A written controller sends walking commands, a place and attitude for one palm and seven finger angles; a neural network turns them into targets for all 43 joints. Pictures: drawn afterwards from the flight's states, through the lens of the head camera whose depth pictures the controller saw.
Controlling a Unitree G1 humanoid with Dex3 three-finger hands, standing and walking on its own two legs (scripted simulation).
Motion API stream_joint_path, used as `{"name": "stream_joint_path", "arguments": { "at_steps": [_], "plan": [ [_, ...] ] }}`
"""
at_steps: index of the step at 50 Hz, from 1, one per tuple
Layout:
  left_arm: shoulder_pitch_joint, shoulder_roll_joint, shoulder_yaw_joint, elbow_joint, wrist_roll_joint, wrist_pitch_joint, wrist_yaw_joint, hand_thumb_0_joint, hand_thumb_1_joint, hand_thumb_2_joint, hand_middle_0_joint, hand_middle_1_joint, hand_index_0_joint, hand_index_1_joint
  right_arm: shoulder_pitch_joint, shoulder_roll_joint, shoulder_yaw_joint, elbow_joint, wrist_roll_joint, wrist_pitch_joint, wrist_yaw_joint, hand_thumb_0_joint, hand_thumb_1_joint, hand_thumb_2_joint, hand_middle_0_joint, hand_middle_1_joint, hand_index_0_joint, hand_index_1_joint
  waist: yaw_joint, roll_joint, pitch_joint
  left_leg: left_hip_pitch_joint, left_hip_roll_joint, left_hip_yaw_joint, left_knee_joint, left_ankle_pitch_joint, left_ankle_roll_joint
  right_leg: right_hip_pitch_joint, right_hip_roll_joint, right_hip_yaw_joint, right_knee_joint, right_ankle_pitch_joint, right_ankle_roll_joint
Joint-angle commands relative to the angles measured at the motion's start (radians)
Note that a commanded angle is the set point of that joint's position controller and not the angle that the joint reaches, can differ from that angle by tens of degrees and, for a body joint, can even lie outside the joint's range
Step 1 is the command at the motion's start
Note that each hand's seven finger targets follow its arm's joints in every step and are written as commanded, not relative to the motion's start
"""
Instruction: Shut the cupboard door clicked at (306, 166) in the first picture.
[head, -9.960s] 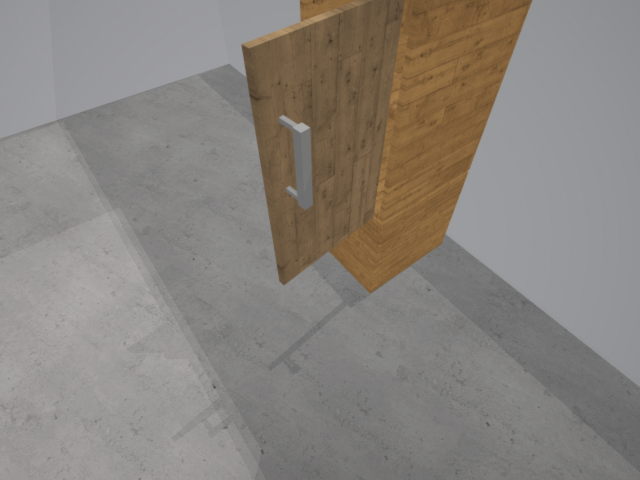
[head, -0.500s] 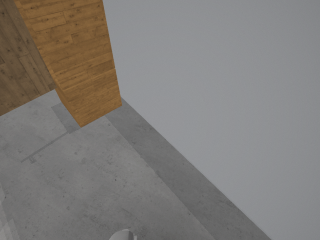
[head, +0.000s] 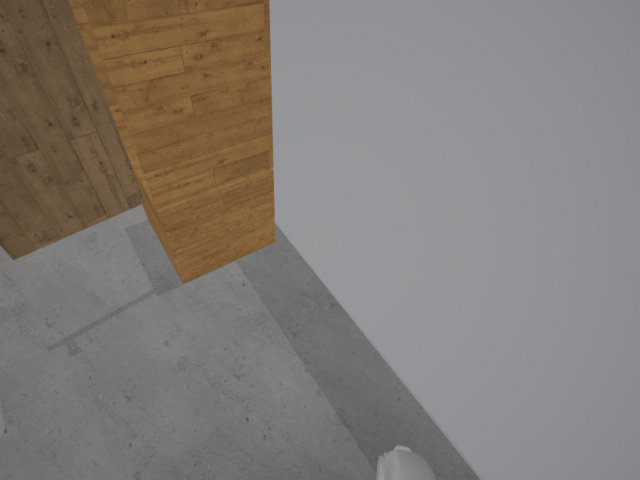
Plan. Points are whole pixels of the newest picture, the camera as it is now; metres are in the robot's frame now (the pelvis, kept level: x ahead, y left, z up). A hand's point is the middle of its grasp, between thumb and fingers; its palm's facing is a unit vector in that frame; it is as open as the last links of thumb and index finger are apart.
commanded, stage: walk to a spot facing it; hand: left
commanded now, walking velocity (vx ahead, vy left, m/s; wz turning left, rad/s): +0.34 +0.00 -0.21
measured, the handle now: out of the picture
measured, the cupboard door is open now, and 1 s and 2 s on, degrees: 97 97 97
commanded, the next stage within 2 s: turn to face it in 0.16 s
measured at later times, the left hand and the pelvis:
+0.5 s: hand (271, 364) +0.32 +0.10 -0.17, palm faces +0.02 -0.99 -0.14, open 7.2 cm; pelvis +0.20 -0.06 -0.01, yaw +2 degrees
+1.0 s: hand (189, 390) +0.27 +0.23 -0.18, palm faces +0.33 -0.91 -0.25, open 7.4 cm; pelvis +0.27 -0.01 -0.01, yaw +17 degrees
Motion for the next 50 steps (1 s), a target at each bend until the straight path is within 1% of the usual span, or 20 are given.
{"name": "stream_joint_path", "arguments": {
  "at_steps": [1, 11, 12, 14, 15, 16, 17, 18, 20, 24, 32, 35, 36, 37, 38, 39, 41, 43, 45, 50],
  "plan": [
    [-0.049, 0.039, 0.002, -0.068, -0.003, -0.006, -0.007, 0.0, 0.9, 0.9, -0.2, -0.3, -0.2, -0.3, 0.142, -0.095, -0.004, 0.006, 0.0, -0.014, -0.007, 0.0, -0.9, -0.9, 0.2, 0.3, 0.2, 0.3, -0.029, 0.119, 0.046, 0.075, 0.292, -0.167, -0.202, 0.138, 0.014, -0.094, 0.003, 0.018, -0.084, 0.092, 0.001],
    [-0.257, 0.035, -0.027, -0.141, -0.008, -0.015, -0.01, 0.0, 0.9, 0.9, -0.2, -0.3, -0.2, -0.3, 0.307, -0.091, 0.017, 0.097, -0.022, -0.003, -0.019, 0.0, -0.9, -0.9, 0.2, 0.3, 0.2, 0.3, -0.085, 0.135, 0.081, 0.202, 0.319, -0.076, -0.043, 0.655, 0.01, 0.05, 0.089, -0.071, -0.373, -0.026, -0.08],
    [-0.238, 0.043, -0.028, -0.137, -0.009, -0.019, -0.007, 0.0, 0.9, 0.9, -0.2, -0.3, -0.2, -0.3, 0.312, -0.097, 0.017, 0.107, -0.021, 0.001, -0.019, 0.0, -0.9, -0.9, 0.2, 0.3, 0.2, 0.3, -0.074, 0.12, 0.066, 0.193, 0.32, -0.078, 0.003, 0.737, 0.01, 0.12, 0.112, -0.087, -0.4, -0.06, -0.091],
    [-0.061, 0.068, -0.021, -0.091, -0.007, -0.035, 0.002, 0.0, 0.9, 0.9, -0.2, -0.3, -0.2, -0.3, 0.28, -0.108, 0.016, 0.111, -0.01, 0.005, -0.024, 0.0, -0.9, -0.9, 0.2, 0.3, 0.2, 0.3, 0.013, 0.1, -0.026, 0.142, 0.282, -0.077, 0.211, 0.867, -0.023, 0.399, 0.151, -0.102, -0.522, 0.02, -0.103],
    [0.091, 0.116, -0.002, -0.045, -0.005, -0.049, 0.012, 0.0, 0.9, 0.9, -0.2, -0.3, -0.2, -0.3, 0.251, -0.102, 0.015, 0.101, 0.005, 0.003, -0.021, 0.0, -0.9, -0.9, 0.2, 0.3, 0.2, 0.3, 0.077, 0.07, -0.12, -0.059, 0.233, -0.064, 0.401, 0.73, -0.056, 0.716, 0.079, -0.026, -0.516, 0.255, -0.128],
    [0.246, 0.205, 0.021, 0.0, -0.006, -0.063, 0.027, 0.0, 0.9, 0.9, -0.2, -0.3, -0.2, -0.3, 0.265, -0.064, 0.011, 0.078, 0.023, 0.0, -0.019, 0.0, -0.9, -0.9, 0.2, 0.3, 0.2, 0.3, 0.109, -0.076, -0.26, -0.34, 0.083, -0.013, 0.714, 0.073, -0.107, 1.022, -0.231, 0.29, -0.505, 0.705, -0.241],
    [0.252, 0.238, 0.016, 0.0, -0.023, -0.056, 0.031, 0.0, 0.9, 0.9, -0.2, -0.3, -0.2, -0.3, 0.272, -0.071, 0.007, 0.063, 0.031, 0.01, -0.024, 0.0, -0.9, -0.9, 0.2, 0.3, 0.2, 0.3, 0.086, -0.073, -0.295, -0.366, 0.047, -0.09, 0.954, -0.468, -0.117, 0.95, -0.401, 0.342, -0.578, 0.876, -0.338],
    [0.164, 0.188, 0.005, -0.03, -0.026, -0.056, 0.043, 0.0, 0.9, 0.9, -0.2, -0.3, -0.2, -0.3, 0.191, -0.043, 0.007, 0.047, 0.02, 0.021, -0.019, 0.0, -0.9, -0.9, 0.2, 0.3, 0.2, 0.3, 0.072, -0.033, -0.219, -0.387, 0.102, -0.165, 0.956, -0.39, -0.114, 0.789, -0.327, 0.255, -0.619, 0.83, -0.298],
    [0.059, 0.119, -0.01, -0.048, -0.029, -0.056, 0.047, 0.0, 0.9, 0.9, -0.2, -0.3, -0.2, -0.3, 0.138, -0.018, 0.006, 0.044, 0.009, 0.055, -0.012, 0.0, -0.9, -0.9, 0.2, 0.3, 0.2, 0.3, 0.01, -0.086, -0.094, -0.379, 0.147, -0.165, 0.921, -0.291, -0.128, 0.567, -0.261, 0.111, -0.697, 0.689, -0.224],
    [-0.024, 0.089, -0.012, -0.068, -0.022, -0.056, 0.049, 0.0, 0.9, 0.9, -0.2, -0.3, -0.2, -0.3, 0.149, 0.015, 0.001, 0.05, 0.0, 0.102, 0.01, 0.0, -0.9, -0.9, 0.2, 0.3, 0.2, 0.3, -0.057, -0.089, -0.063, -0.315, 0.141, -0.105, 0.796, -0.174, -0.159, 0.383, -0.186, -0.06, -0.771, 0.433, -0.166],
    [-0.024, 0.152, 0.025, -0.094, -0.001, -0.03, 0.05, 0.0, 0.9, 0.9, -0.2, -0.3, -0.2, -0.3, -0.088, -0.028, -0.018, -0.101, -0.004, 0.108, 0.041, 0.0, -0.9, -0.9, 0.2, 0.3, 0.2, 0.3, -0.013, -0.111, -0.025, -0.31, 0.127, -0.052, 0.463, -0.18, -0.157, 0.44, -0.241, -0.092, -0.71, 0.202, -0.155],
    [-0.015, 0.192, 0.034, -0.11, -0.01, -0.014, 0.042, 0.0, 0.9, 0.9, -0.2, -0.3, -0.2, -0.3, -0.091, -0.09, -0.022, -0.133, -0.011, 0.102, 0.043, 0.0, -0.9, -0.9, 0.2, 0.3, 0.2, 0.3, -0.033, -0.049, -0.056, -0.139, 0.077, -0.012, 0.254, -0.057, -0.142, 0.415, -0.21, -0.151, -0.547, 0.185, -0.088],
    [-0.017, 0.185, 0.033, -0.124, -0.015, -0.007, 0.038, 0.0, 0.9, 0.9, -0.2, -0.3, -0.2, -0.3, -0.033, -0.154, -0.036, -0.133, -0.014, 0.095, 0.041, 0.0, -0.9, -0.9, 0.2, 0.3, 0.2, 0.3, -0.071, 0.067, -0.104, 0.0, 0.131, -0.103, 0.156, 0.101, -0.107, 0.332, -0.169, -0.179, -0.379, 0.126, -0.038],
    [-0.013, 0.126, 0.02, -0.163, -0.023, -0.001, 0.032, 0.0, 0.9, 0.9, -0.2, -0.3, -0.2, -0.3, 0.041, -0.273, -0.063, -0.143, -0.021, 0.088, 0.036, 0.0, -0.9, -0.9, 0.2, 0.3, 0.2, 0.3, -0.101, 0.36, -0.15, 0.134, 0.399, -0.486, 0.091, 0.423, 0.033, 0.098, -0.015, -0.201, -0.11, -0.379, 0.044],
    [-0.081, 0.127, 0.008, -0.212, -0.014, 0.007, 0.038, 0.0, 0.9, 0.9, -0.2, -0.3, -0.2, -0.3, 0.086, -0.333, -0.07, -0.136, -0.016, 0.094, 0.022, 0.0, -0.9, -0.9, 0.2, 0.3, 0.2, 0.3, -0.127, 0.284, -0.165, 0.1, 0.502, -0.594, 0.053, 0.479, 0.135, 0.05, 0.031, -0.063, 0.058, -0.573, 0.037],
    [-0.121, 0.131, 0.012, -0.218, -0.012, 0.017, 0.045, 0.0, 0.9, 0.9, -0.2, -0.3, -0.2, -0.3, 0.053, -0.323, -0.069, -0.146, -0.016, 0.09, 0.012, 0.0, -0.9, -0.9, 0.2, 0.3, 0.2, 0.3, -0.113, 0.215, -0.162, 0.056, 0.466, -0.597, 0.039, 0.352, 0.135, 0.014, 0.036, 0.0, 0.14, -0.516, 0.033],
    [-0.103, 0.14, 0.02, -0.196, -0.011, 0.024, 0.041, 0.0, 0.9, 0.9, -0.2, -0.3, -0.2, -0.3, -0.057, -0.28, -0.056, -0.183, -0.013, 0.089, 0.001, 0.0, -0.9, -0.9, 0.2, 0.3, 0.2, 0.3, -0.067, 0.202, -0.108, -0.053, 0.386, -0.522, 0.003, 0.181, 0.094, 0.008, 0.022, 0.058, 0.174, -0.362, 0.035],
    [-0.049, 0.141, 0.021, -0.175, -0.007, 0.03, 0.033, 0.0, 0.9, 0.9, -0.2, -0.3, -0.2, -0.3, -0.106, -0.246, -0.043, -0.196, -0.012, 0.08, -0.001, 0.0, -0.9, -0.9, 0.2, 0.3, 0.2, 0.3, -0.029, 0.163, -0.1, -0.067, 0.318, -0.425, 0.004, 0.202, 0.055, 0.043, 0.029, 0.054, 0.135, -0.276, 0.041],
    [-0.023, 0.14, 0.02, -0.175, -0.009, 0.032, 0.033, 0.0, 0.9, 0.9, -0.2, -0.3, -0.2, -0.3, -0.11, -0.249, -0.043, -0.197, -0.008, 0.078, 0.001, 0.0, -0.9, -0.9, 0.2, 0.3, 0.2, 0.3, -0.023, 0.153, -0.131, -0.038, 0.288, -0.384, 0.017, 0.232, 0.047, 0.077, 0.043, 0.048, 0.065, -0.262, 0.046],
    [-0.066, 0.142, 0.014, -0.208, -0.013, 0.035, 0.039, 0.0, 0.9, 0.9, -0.2, -0.3, -0.2, -0.3, -0.078, -0.263, -0.056, -0.182, -0.009, 0.09, 0.008, 0.0, -0.9, -0.9, 0.2, 0.3, 0.2, 0.3, -0.044, 0.145, -0.128, -0.017, 0.279, -0.451, 0.021, 0.187, 0.065, 0.106, 0.072, 0.047, -0.082, -0.285, 0.051]
  ]
}}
